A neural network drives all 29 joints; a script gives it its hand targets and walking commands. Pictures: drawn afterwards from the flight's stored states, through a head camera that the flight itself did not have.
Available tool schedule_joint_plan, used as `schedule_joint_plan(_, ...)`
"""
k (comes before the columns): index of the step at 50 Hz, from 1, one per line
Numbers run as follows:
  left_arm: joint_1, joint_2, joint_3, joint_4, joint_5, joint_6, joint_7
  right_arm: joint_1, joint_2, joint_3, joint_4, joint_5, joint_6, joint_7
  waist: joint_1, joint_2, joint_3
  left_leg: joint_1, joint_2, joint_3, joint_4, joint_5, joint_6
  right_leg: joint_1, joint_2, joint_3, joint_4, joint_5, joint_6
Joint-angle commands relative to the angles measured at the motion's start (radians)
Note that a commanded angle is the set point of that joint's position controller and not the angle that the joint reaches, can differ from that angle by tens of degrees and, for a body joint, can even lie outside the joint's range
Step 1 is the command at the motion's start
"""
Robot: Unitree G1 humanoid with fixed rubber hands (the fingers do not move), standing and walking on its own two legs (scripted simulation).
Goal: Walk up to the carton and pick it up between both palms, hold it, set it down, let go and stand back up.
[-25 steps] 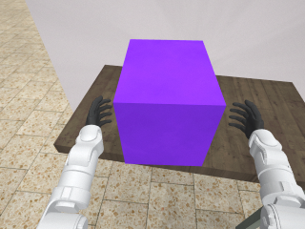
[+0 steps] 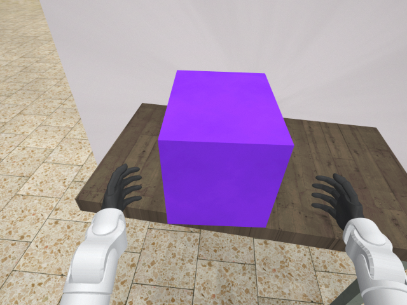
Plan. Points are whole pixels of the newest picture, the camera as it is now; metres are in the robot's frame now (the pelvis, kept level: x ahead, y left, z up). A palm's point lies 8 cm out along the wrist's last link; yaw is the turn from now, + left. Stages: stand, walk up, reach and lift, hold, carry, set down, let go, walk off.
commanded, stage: set down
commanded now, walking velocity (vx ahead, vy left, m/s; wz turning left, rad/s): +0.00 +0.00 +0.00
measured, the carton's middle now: (218, 144) +0.46 -0.02 +0.10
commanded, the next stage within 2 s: none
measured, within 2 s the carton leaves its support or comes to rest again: neither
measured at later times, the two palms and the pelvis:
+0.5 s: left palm (109, 230) +0.24 +0.19 +0.07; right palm (344, 243) +0.22 -0.24 +0.07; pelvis -0.01 +0.01 +0.00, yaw +0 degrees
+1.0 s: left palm (108, 249) +0.24 +0.20 +0.01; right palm (331, 244) +0.24 -0.23 +0.04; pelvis +0.01 +0.00 +0.00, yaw +0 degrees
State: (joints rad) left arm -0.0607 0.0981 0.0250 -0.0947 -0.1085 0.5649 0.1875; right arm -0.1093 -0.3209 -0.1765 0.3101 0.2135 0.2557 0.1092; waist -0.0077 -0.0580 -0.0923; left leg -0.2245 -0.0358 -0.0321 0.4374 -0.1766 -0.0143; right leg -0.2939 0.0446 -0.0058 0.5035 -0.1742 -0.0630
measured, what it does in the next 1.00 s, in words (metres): stands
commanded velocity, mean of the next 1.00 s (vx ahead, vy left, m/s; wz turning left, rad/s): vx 0.00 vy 0.00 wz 0.00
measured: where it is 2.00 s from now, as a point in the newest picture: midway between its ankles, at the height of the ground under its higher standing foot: outside the picture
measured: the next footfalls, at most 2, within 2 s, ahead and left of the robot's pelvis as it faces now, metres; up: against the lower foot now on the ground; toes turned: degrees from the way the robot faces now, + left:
none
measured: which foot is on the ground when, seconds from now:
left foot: down 0.00-1.00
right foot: down 0.00-1.00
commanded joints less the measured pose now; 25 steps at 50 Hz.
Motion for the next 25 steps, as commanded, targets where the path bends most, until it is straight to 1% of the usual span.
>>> schedule_joint_plan(1,-0.263,0.074,-0.081,-0.339,-0.017,-0.025,0.019,-0.148,-0.184,0.019,-0.447,0.151,-0.026,-0.018,-0.031,-0.064,-0.114,-0.082,0.035,0.013,-0.124,-0.077,0.010,0.283,-0.105,0.207,-0.244,-0.197,0.075)
schedule_joint_plan(3,-0.243,0.078,-0.088,-0.360,-0.025,-0.024,0.023,-0.120,-0.173,0.023,-0.481,0.154,-0.021,-0.019,-0.023,-0.063,-0.094,-0.077,0.035,0.019,-0.128,-0.099,0.009,0.265,-0.109,0.210,-0.254,-0.228,0.075)
schedule_joint_plan(6,-0.223,0.085,-0.092,-0.362,-0.028,-0.020,0.027,-0.089,-0.156,0.031,-0.510,0.155,-0.012,-0.021,-0.014,-0.057,-0.057,-0.072,0.035,0.027,-0.132,-0.138,0.007,0.234,-0.120,0.216,-0.270,-0.291,0.071)
schedule_joint_plan(7,-0.223,0.092,-0.089,-0.358,-0.029,-0.019,0.026,-0.084,-0.152,0.036,-0.518,0.155,-0.009,-0.023,-0.010,-0.067,-0.046,-0.063,0.032,0.029,-0.127,-0.148,0.008,0.215,-0.127,0.218,-0.277,-0.311,0.069)
schedule_joint_plan(9,-0.247,0.109,-0.076,-0.319,-0.024,-0.013,0.017,-0.085,-0.142,0.055,-0.522,0.153,-0.001,-0.033,-0.003,-0.098,-0.023,-0.021,0.014,0.033,-0.098,-0.157,0.010,0.146,-0.162,0.240,-0.306,-0.378,0.057)
schedule_joint_plan(12,-0.282,0.117,-0.060,-0.251,-0.012,0.009,0.001,-0.090,-0.138,0.071,-0.483,0.147,0.013,-0.050,-0.004,-0.135,0.019,0.109,-0.010,0.019,-0.030,-0.127,0.012,-0.013,-0.224,0.277,-0.360,-0.506,0.025)
schedule_joint_plan(14,-0.280,0.107,-0.060,-0.200,0.006,0.031,-0.013,-0.081,-0.138,0.078,-0.439,0.140,0.021,-0.060,-0.010,-0.145,0.054,0.191,-0.021,0.004,0.005,-0.118,0.010,-0.105,-0.252,0.286,-0.388,-0.566,0.003)
schedule_joint_plan(16,-0.285,0.099,-0.056,-0.186,0.027,0.046,-0.022,-0.076,-0.137,0.084,-0.408,0.134,0.026,-0.068,-0.009,-0.137,0.073,0.257,-0.029,-0.009,0.032,-0.108,0.003,-0.176,-0.273,0.289,-0.404,-0.599,-0.013)
schedule_joint_plan(20,-0.269,0.078,-0.048,-0.194,0.075,0.063,-0.027,-0.058,-0.140,0.091,-0.355,0.113,0.029,-0.071,-0.008,-0.110,0.103,0.318,-0.027,-0.023,0.043,-0.106,-0.011,-0.230,-0.276,0.269,-0.401,-0.593,-0.031)
schedule_joint_plan(21,-0.274,0.077,-0.044,-0.201,0.085,0.061,-0.025,-0.065,-0.137,0.092,-0.350,0.109,0.026,-0.068,0.000,-0.090,0.099,0.322,-0.026,-0.024,0.041,-0.108,-0.015,-0.236,-0.271,0.260,-0.394,-0.580,-0.033)
schedule_joint_plan(25,-0.248,0.067,-0.050,-0.246,0.108,0.036,-0.008,-0.057,-0.139,0.082,-0.335,0.094,0.006,-0.049,0.006,-0.040,0.055,0.307,-0.014,-0.021,0.018,-0.108,-0.025,-0.198,-0.236,0.220,-0.354,-0.495,-0.030)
